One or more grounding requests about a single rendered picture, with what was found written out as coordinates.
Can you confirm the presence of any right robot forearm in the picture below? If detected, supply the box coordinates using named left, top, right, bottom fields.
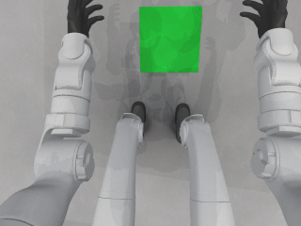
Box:
left=253, top=27, right=301, bottom=139

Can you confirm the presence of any right robot shin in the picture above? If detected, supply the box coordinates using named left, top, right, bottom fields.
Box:
left=179, top=114, right=211, bottom=138

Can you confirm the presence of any left robot forearm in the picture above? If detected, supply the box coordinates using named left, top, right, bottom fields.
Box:
left=34, top=32, right=96, bottom=177

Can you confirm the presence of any carton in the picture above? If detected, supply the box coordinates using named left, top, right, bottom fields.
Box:
left=139, top=6, right=202, bottom=73

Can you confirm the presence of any robot left upper arm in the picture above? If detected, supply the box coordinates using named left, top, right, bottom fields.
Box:
left=0, top=139, right=95, bottom=226

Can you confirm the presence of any right robot hand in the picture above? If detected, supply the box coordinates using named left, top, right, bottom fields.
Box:
left=240, top=0, right=288, bottom=39

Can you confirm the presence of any robot right foot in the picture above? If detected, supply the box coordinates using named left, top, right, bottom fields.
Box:
left=175, top=103, right=191, bottom=144

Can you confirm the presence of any robot right upper arm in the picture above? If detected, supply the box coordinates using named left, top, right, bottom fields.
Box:
left=250, top=136, right=301, bottom=226

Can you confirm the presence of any left robot hand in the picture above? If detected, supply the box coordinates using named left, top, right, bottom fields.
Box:
left=67, top=0, right=104, bottom=38

